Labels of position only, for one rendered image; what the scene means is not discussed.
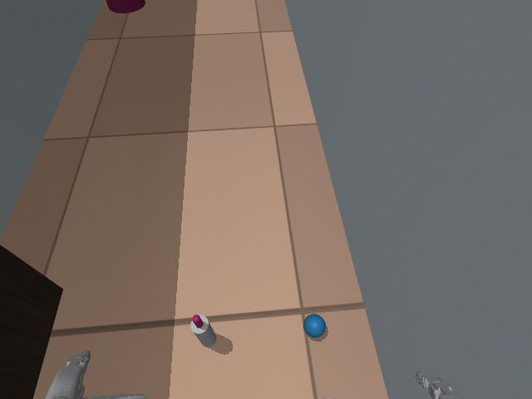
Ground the right robot hand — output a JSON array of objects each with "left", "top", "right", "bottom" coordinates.
[{"left": 415, "top": 371, "right": 462, "bottom": 399}]

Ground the left robot hand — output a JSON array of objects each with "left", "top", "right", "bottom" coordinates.
[{"left": 45, "top": 351, "right": 146, "bottom": 399}]

